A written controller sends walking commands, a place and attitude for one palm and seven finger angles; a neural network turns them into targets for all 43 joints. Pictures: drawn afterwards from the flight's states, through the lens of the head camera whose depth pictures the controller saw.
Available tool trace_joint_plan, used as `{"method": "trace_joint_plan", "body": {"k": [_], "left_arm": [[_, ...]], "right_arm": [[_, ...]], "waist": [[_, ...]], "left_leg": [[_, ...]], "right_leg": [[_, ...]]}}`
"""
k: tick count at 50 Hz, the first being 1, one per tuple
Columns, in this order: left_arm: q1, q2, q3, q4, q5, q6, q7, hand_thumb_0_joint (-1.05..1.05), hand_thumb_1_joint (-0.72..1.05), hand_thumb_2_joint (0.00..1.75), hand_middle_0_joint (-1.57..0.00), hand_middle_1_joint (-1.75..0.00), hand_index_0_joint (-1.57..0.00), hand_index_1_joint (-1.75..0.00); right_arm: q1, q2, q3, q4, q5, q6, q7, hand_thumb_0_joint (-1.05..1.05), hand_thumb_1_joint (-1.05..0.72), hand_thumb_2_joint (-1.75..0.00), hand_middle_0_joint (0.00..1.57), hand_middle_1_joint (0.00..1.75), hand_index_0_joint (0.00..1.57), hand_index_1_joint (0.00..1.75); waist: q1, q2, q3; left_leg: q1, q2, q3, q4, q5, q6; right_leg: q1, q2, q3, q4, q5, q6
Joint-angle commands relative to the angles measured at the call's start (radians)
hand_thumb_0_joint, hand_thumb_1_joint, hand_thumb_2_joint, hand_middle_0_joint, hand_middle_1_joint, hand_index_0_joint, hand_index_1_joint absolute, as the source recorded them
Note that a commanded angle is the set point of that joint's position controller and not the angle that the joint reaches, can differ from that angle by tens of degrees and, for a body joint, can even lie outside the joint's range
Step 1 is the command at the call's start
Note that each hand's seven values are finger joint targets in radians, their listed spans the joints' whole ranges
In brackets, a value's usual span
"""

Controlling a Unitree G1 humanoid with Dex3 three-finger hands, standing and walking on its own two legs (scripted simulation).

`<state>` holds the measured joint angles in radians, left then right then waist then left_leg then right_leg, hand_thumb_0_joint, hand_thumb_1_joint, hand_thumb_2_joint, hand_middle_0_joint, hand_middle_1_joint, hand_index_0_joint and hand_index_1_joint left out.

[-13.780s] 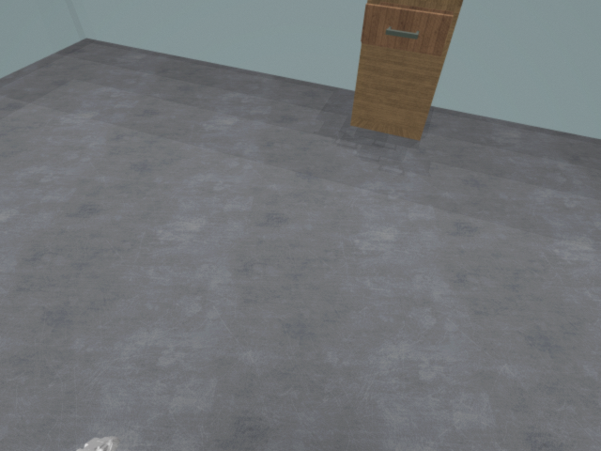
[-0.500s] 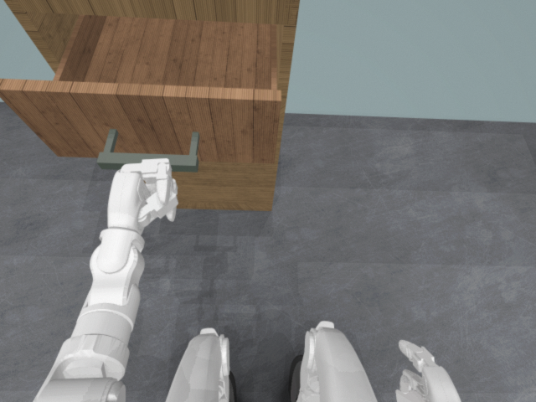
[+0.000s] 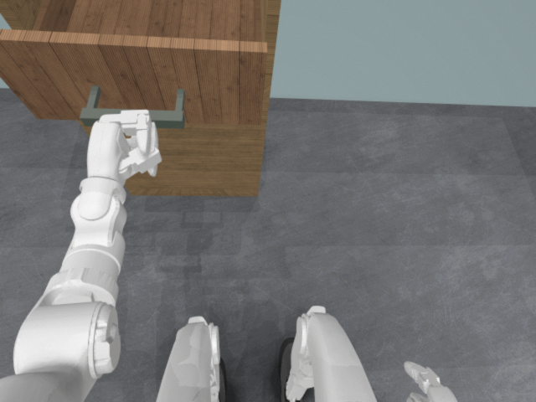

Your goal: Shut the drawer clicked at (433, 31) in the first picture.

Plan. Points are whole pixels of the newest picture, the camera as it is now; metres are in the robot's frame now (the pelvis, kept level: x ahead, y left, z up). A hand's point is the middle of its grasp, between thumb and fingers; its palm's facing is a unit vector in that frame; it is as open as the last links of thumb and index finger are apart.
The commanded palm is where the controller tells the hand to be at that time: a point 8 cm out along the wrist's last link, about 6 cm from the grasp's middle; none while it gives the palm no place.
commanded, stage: push the drawer shut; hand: left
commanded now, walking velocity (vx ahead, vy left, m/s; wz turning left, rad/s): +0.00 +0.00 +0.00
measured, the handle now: (136, 106) +0.54 +0.19 +0.03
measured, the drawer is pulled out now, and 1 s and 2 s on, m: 0.12 0.00 0.00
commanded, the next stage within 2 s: pull the fist back off the drawer in 1.36 s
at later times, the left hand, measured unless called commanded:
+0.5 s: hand (159, 111) +0.54 +0.15 +0.03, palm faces -0.04 -1.00 -0.05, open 3.1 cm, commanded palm +0.54 +0.18 +0.03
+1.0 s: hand (160, 86) +0.59 +0.16 +0.03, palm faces -0.04 -1.00 -0.04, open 3.1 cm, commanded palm +0.60 +0.17 +0.03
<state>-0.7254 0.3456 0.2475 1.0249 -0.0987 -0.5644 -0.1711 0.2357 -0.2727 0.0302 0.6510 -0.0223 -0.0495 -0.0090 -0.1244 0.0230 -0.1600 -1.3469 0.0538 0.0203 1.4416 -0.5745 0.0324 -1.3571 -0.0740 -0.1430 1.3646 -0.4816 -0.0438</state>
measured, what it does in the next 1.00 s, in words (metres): stands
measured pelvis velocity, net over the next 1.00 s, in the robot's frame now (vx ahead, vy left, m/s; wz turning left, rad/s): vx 0.00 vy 0.01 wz -0.05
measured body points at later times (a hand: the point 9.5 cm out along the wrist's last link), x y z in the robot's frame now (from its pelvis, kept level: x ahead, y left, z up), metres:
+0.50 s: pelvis +0.00 +0.01 -0.01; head +0.18 +0.04 +0.40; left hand +0.53 +0.21 +0.03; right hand +0.01 -0.25 -0.12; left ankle +0.05 +0.10 -0.58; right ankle +0.08 -0.11 -0.58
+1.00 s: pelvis +0.00 +0.01 -0.02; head +0.21 +0.04 +0.38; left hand +0.58 +0.21 +0.03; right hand +0.00 -0.25 -0.12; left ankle +0.05 +0.10 -0.58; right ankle +0.08 -0.11 -0.58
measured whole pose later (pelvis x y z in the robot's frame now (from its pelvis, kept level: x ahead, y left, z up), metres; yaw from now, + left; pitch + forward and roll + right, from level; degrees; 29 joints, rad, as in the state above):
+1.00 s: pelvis +0.00 +0.01 -0.02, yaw -3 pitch +34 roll -6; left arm -1.14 0.59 0.39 1.26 0.03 -0.46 -0.16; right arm 0.32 -0.27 0.08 0.62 -0.07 0.05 0.03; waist -0.26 0.04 -0.13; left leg -1.51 0.08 -0.01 1.51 -0.60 0.05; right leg -1.50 -0.04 -0.16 1.38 -0.47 -0.03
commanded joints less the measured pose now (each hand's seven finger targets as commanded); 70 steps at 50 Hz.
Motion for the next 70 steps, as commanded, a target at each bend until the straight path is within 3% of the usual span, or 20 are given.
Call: {"method": "trace_joint_plan", "body": {"k": [1, 4, 6, 8, 10, 13, 16, 24, 27, 30, 33, 34, 38, 44, 46, 49, 52, 61, 65, 70], "left_arm": [[-0.580, 0.218, 0.066, -0.186, -0.011, -0.065, 0.027, 0.00, 0.90, 0.90, -1.40, -1.60, -1.40, -1.60], [-0.631, 0.224, 0.066, -0.154, 0.001, -0.059, 0.033, 0.00, 0.90, 0.90, -1.40, -1.60, -1.40, -1.60], [-0.640, 0.262, 0.095, -0.112, 0.009, -0.052, 0.038, 0.00, 0.90, 0.90, -1.40, -1.60, -1.40, -1.60], [-0.694, 0.253, 0.078, -0.122, 0.018, -0.049, 0.039, 0.00, 0.90, 0.90, -1.40, -1.60, -1.40, -1.60], [-0.702, 0.301, 0.116, -0.121, 0.024, -0.046, 0.043, 0.00, 0.90, 0.90, -1.40, -1.60, -1.40, -1.60], [-0.716, 0.305, 0.119, -0.105, 0.035, -0.037, 0.043, 0.00, 0.90, 0.90, -1.40, -1.60, -1.40, -1.60], [-0.753, 0.283, 0.099, -0.086, 0.041, -0.026, 0.047, 0.00, 0.90, 0.90, -1.40, -1.60, -1.40, -1.60], [-0.820, 0.331, 0.128, -0.090, 0.066, -0.019, 0.071, 0.00, 0.90, 0.90, -1.40, -1.60, -1.40, -1.60], [-0.850, 0.328, 0.120, -0.078, 0.073, -0.017, 0.074, 0.00, 0.90, 0.90, -1.40, -1.60, -1.40, -1.60], [-0.864, 0.353, 0.131, -0.041, 0.082, -0.004, 0.077, 0.00, 0.90, 0.90, -1.40, -1.60, -1.40, -1.60], [-0.922, 0.359, 0.120, -0.048, 0.090, -0.005, 0.078, 0.00, 0.90, 0.90, -1.40, -1.60, -1.40, -1.60], [-0.914, 0.401, 0.158, -0.045, 0.091, -0.004, 0.081, 0.00, 0.90, 0.90, -1.40, -1.60, -1.40, -1.60], [-0.938, 0.400, 0.141, -0.015, 0.097, 0.016, 0.069, 0.00, 0.90, 0.90, -1.40, -1.60, -1.40, -1.60], [-0.952, 0.482, 0.194, -0.021, 0.102, 0.039, 0.053, 0.00, 0.90, 0.90, -1.40, -1.60, -1.40, -1.60], [-0.994, 0.457, 0.164, -0.033, 0.101, 0.045, 0.047, 0.00, 0.90, 0.90, -1.40, -1.60, -1.40, -1.60], [-1.023, 0.498, 0.176, 0.003, 0.108, 0.067, 0.046, 0.00, 0.90, 0.90, -1.40, -1.60, -1.40, -1.60], [-1.090, 0.514, 0.171, -0.032, 0.114, 0.066, 0.049, 0.00, 0.90, 0.90, -1.40, -1.60, -1.40, -1.60], [-1.215, 0.475, 0.100, -0.040, 0.126, 0.086, 0.064, 0.00, 0.90, 0.90, -1.40, -1.60, -1.40, -1.60], [-1.230, 0.457, 0.078, 0.000, 0.129, 0.109, 0.076, 0.00, 0.90, 0.90, -1.40, -1.60, -1.40, -1.60], [-1.262, 0.467, 0.069, 0.000, 0.131, 0.120, 0.088, 0.00, 0.90, 0.90, -1.40, -1.60, -1.40, -1.60]], "right_arm": [[0.134, -0.172, -0.054, -0.069, -0.001, -0.020, -0.006, 0.00, -0.90, -0.90, 0.20, 0.30, 0.20, 0.30], [0.148, -0.177, -0.052, -0.065, -0.006, -0.013, 0.000, 0.00, -0.90, -0.90, 0.20, 0.30, 0.20, 0.30], [0.162, -0.184, -0.051, -0.066, -0.008, -0.007, 0.001, 0.00, -0.90, -0.90, 0.20, 0.30, 0.20, 0.30], [0.171, -0.184, -0.050, -0.065, -0.012, -0.002, 0.004, 0.00, -0.90, -0.90, 0.20, 0.30, 0.20, 0.30], [0.185, -0.192, -0.050, -0.065, -0.015, 0.005, 0.007, 0.00, -0.90, -0.90, 0.20, 0.30, 0.20, 0.30], [0.201, -0.194, -0.049, -0.062, -0.020, 0.016, 0.013, 0.00, -0.90, -0.90, 0.20, 0.30, 0.20, 0.30], [0.216, -0.195, -0.048, -0.057, -0.023, 0.026, 0.017, 0.00, -0.90, -0.90, 0.20, 0.30, 0.20, 0.30], [0.251, -0.199, -0.046, -0.043, -0.037, 0.051, 0.027, 0.00, -0.90, -0.90, 0.20, 0.30, 0.20, 0.30], [0.259, -0.200, -0.044, -0.037, -0.039, 0.060, 0.028, 0.00, -0.90, -0.90, 0.20, 0.30, 0.20, 0.30], [0.260, -0.198, -0.038, -0.039, -0.040, 0.067, 0.029, 0.00, -0.90, -0.90, 0.20, 0.30, 0.20, 0.30], [0.266, -0.198, -0.035, -0.035, -0.044, 0.069, 0.028, 0.00, -0.90, -0.90, 0.20, 0.30, 0.20, 0.30], [0.273, -0.199, -0.033, -0.038, -0.047, 0.071, 0.028, 0.00, -0.90, -0.90, 0.20, 0.30, 0.20, 0.30], [0.278, -0.198, -0.028, -0.038, -0.045, 0.079, 0.030, 0.00, -0.90, -0.90, 0.20, 0.30, 0.20, 0.30], [0.297, -0.200, -0.022, -0.046, -0.048, 0.091, 0.032, 0.00, -0.90, -0.90, 0.20, 0.30, 0.20, 0.30], [0.301, -0.194, -0.018, -0.045, -0.049, 0.091, 0.034, 0.00, -0.90, -0.90, 0.20, 0.30, 0.20, 0.30], [0.304, -0.203, -0.013, -0.042, -0.045, 0.095, 0.030, 0.00, -0.90, -0.90, 0.20, 0.30, 0.20, 0.30], [0.319, -0.205, -0.011, -0.036, -0.049, 0.090, 0.028, 0.00, -0.90, -0.90, 0.20, 0.30, 0.20, 0.30], [0.334, -0.213, -0.006, -0.011, -0.056, 0.068, 0.025, 0.00, -0.90, -0.90, 0.20, 0.30, 0.20, 0.30], [0.331, -0.219, 0.001, -0.002, -0.053, 0.054, 0.020, 0.00, -0.90, -0.90, 0.20, 0.30, 0.20, 0.30], [0.325, -0.226, 0.009, 0.005, -0.051, 0.027, 0.010, 0.00, -0.90, -0.90, 0.20, 0.30, 0.20, 0.30]], "waist": [[-0.079, 0.087, -0.503], [-0.091, 0.111, -0.502], [-0.099, 0.079, -0.493], [-0.110, 0.121, -0.507], [-0.104, 0.118, -0.542], [-0.103, 0.156, -0.556], [-0.128, 0.151, -0.535], [-0.135, 0.196, -0.576], [-0.152, 0.199, -0.562], [-0.162, 0.173, -0.543], [-0.177, 0.215, -0.551], [-0.163, 0.206, -0.571], [-0.186, 0.221, -0.566], [-0.180, 0.239, -0.620], [-0.196, 0.259, -0.606], [-0.215, 0.223, -0.567], [-0.222, 0.293, -0.601], [-0.268, 0.370, -0.601], [-0.290, 0.356, -0.554], [-0.300, 0.382, -0.557]], "left_leg": [[0.253, -0.056, -0.088, -0.206, 0.088, 0.000], [0.253, -0.054, -0.093, -0.201, 0.085, 0.000], [0.230, -0.052, -0.099, -0.197, 0.073, 0.005], [0.242, -0.051, -0.101, -0.194, 0.075, 0.004], [0.255, -0.048, -0.110, -0.191, 0.100, 0.003], [0.302, -0.043, -0.126, -0.194, 0.145, -0.005], [0.321, -0.035, -0.145, -0.197, 0.151, -0.004], [0.373, -0.027, -0.164, -0.190, 0.212, -0.015], [0.385, -0.022, -0.172, -0.186, 0.237, -0.017], [0.317, -0.027, -0.153, -0.171, 0.203, -0.006], [0.336, -0.024, -0.163, -0.167, 0.208, -0.007], [0.325, -0.027, -0.157, -0.158, 0.229, -0.006], [0.314, -0.023, -0.153, -0.143, 0.246, -0.002], [0.307, -0.020, -0.142, -0.118, 0.312, 0.001], [0.304, -0.018, -0.147, -0.115, 0.313, 0.004], [0.239, -0.017, -0.141, -0.107, 0.252, 0.012], [0.280, -0.017, -0.152, -0.107, 0.266, 0.006], [0.353, -0.013, -0.191, -0.123, 0.206, -0.003], [0.318, -0.010, -0.197, -0.138, 0.117, 0.000], [0.324, -0.006, -0.208, -0.155, 0.058, 0.000]], "right_leg": [[0.293, 0.075, 0.135, -0.191, -0.001, 0.019], [0.264, 0.076, 0.131, -0.184, 0.000, 0.019], [0.258, 0.080, 0.128, -0.179, -0.010, 0.021], [0.241, 0.079, 0.127, -0.175, -0.004, 0.021], [0.248, 0.081, 0.124, -0.167, 0.012, 0.020], [0.214, 0.083, 0.106, -0.152, 0.041, 0.017], [0.170, 0.085, 0.097, -0.147, 0.047, 0.018], [0.148, 0.087, 0.086, -0.138, 0.083, 0.017], [0.124, 0.088, 0.082, -0.136, 0.096, 0.018], [0.156, 0.091, 0.093, -0.148, 0.080, 0.021], [0.123, 0.090, 0.089, -0.138, 0.083, 0.020], [0.152, 0.091, 0.092, -0.137, 0.093, 0.019], [0.139, 0.095, 0.093, -0.139, 0.104, 0.021], [0.185, 0.099, 0.098, -0.135, 0.150, 0.021], [0.172, 0.100, 0.098, -0.133, 0.151, 0.020], [0.166, 0.102, 0.105, -0.141, 0.114, 0.026], [0.138, 0.100, 0.097, -0.130, 0.120, 0.022], [0.022, 0.101, 0.079, -0.127, 0.084, 0.018], [-0.003, 0.101, 0.077, -0.136, 0.049, 0.021], [-0.034, 0.100, 0.077, -0.135, 0.026, 0.022]]}}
